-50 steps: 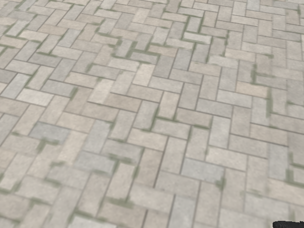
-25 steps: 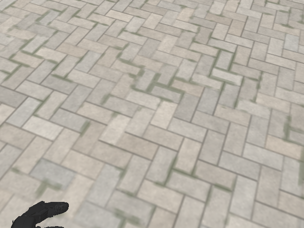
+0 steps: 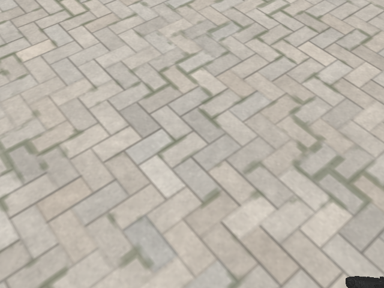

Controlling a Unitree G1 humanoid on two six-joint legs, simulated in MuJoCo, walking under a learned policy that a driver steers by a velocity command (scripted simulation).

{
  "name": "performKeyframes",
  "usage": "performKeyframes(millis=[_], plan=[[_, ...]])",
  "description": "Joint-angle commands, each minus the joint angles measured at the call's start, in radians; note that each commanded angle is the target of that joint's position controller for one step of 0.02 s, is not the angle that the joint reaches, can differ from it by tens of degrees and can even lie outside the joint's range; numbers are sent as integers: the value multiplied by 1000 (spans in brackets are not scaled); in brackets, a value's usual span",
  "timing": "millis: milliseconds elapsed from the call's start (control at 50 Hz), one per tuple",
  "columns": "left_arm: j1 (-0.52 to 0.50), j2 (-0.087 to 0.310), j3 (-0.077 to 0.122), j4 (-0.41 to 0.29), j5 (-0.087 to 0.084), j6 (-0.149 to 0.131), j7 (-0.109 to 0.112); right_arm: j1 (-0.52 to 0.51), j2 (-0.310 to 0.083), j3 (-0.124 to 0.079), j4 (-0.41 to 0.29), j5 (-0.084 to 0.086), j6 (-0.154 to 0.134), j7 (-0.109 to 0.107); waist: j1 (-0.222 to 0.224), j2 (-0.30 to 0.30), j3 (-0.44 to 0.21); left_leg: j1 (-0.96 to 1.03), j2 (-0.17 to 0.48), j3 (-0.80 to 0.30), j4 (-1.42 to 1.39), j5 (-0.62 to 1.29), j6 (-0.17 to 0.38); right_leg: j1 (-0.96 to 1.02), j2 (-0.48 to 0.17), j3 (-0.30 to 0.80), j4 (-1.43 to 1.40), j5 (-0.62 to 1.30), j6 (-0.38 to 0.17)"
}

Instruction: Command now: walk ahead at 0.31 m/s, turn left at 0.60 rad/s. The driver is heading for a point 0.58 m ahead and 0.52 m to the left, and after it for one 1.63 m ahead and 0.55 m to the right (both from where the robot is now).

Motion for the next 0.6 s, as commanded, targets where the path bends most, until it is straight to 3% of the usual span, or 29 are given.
performKeyframes(millis=[20, 40, 60, 80, 100, 120, 140, 160, 180, 200, 220, 260, 320, 380, 440, 500, 540, 560, 580, 600], plan=[[-69, 199, 47, -67, -24, 4, 15, -23, -75, -26, -87, -5, -10, 19, -64, -130, -41, 140, -64, 71, -75, -29, 35, -20, -247, 39, 62, 805, -116], [-82, 212, 53, -73, -35, 9, 19, 33, -101, -40, -77, -9, -6, 21, -100, -141, -74, 212, -95, 89, -92, -68, 57, -13, -247, 31, 152, 903, -103], [-100, 209, 53, -81, -43, 15, 21, 145, -139, -62, -48, -10, -3, 18, -164, -124, -128, 350, -129, 97, -148, -35, 87, -39, -227, 14, 303, 916, -82], [-94, 178, 41, -87, -37, 14, 20, 273, -188, -88, -16, -11, 2, 1, -231, -75, -193, 557, -138, 63, -219, 93, 127, -152, -180, -1, 522, 770, -35], [-24, 55, 4, -114, 35, 13, 10, 289, -273, -97, -14, -6, 11, -27, -158, 202, -271, 824, 87, -234, -154, 532, 201, -441, -78, 5, 853, -112, 22], [68, 68, -14, -139, 29, 5, -2, 214, -322, -91, -86, -30, -2, -21, -99, 260, -483, 1003, 320, -714, -222, 476, 448, -675, 64, 192, 1174, -462, 60], [-27, 163, 8, -129, 3, 2, -7, 194, -239, -75, -103, -24, -6, -11, -173, 59, -490, 939, 263, -614, -279, 361, 395, -704, 0, 310, 1178, -347, 43], [-102, 160, 5, -157, -10, 3, -3, 147, -205, -62, -95, -13, -12, -9, -156, 38, -354, 820, 208, -490, -298, 291, 346, -730, -25, 291, 1120, -256, 30], [-110, 143, 5, -143, 3, 10, 11, 109, -180, -56, -86, 0, -12, -12, -120, -34, -258, 684, 153, -414, -314, 241, 294, -718, -62, 287, 1042, -190, 36], [-112, 154, 9, -144, 16, 20, 22, 77, -163, -51, -87, 1, -8, -19, -97, -11, -217, 576, 126, -378, -332, 237, 278, -673, -78, 293, 981, -152, 41], [-99, 159, 12, -141, 15, 33, 22, 56, -163, -48, -91, -12, -3, -23, -70, 21, -199, 486, 103, -355, -354, 237, 269, -608, -77, 292, 957, -130, 44], [-75, 135, 7, -132, 20, 46, 25, 39, -169, -51, -89, -25, -1, -32, -53, 39, -208, 405, 83, -321, -360, 302, 274, -553, -57, 276, 901, -111, 62], [-115, 108, 0, -144, 26, 58, 33, 51, -182, -56, -75, -17, 10, -52, -64, 37, -220, 384, 58, -315, -353, 249, 265, -557, -36, 281, 785, -61, 86], [-170, 99, -2, -162, 21, 67, 32, 41, -180, -55, -74, -12, 30, -67, -80, 62, -206, 367, 27, -351, -359, 4, 233, -553, -22, 300, 676, 6, 93], [-211, 95, -3, -177, 15, 61, 28, 45, -177, -54, -72, -15, 42, -70, -101, 94, -177, 359, 17, -402, -356, -128, 219, -525, -3, 312, 568, 15, 87], [-221, 99, 0, -187, 11, 44, 19, 60, -173, -54, -68, -12, 51, -65, -114, 116, -177, 401, 24, -464, -308, -55, 214, -471, 18, 313, 456, -27, 69], [-184, 99, 6, -180, 8, 35, 9, 49, -167, -51, -70, -2, 58, -64, -90, 123, -179, 420, 9, -496, -261, 11, 192, -392, 27, 302, 302, 12, 44], [-145, 104, 11, -168, 10, 31, 5, 39, -158, -47, -72, 7, 63, -67, -64, 116, -175, 397, -22, -485, -226, -5, 161, -308, 14, 289, 164, 118, 25], [-122, 156, 26, -167, 24, 32, 7, 74, -121, -37, -72, 6, 65, -69, -77, 25, -195, 318, -82, -420, -117, -195, 106, -191, -125, 383, 106, 201, -25], [-158, 252, 46, -172, 47, 45, 12, 122, -97, -34, -90, 11, 61, -68, -140, -280, -151, 108, -254, -202, 64, -523, 34, -131, -332, 615, 74, 419, -174]])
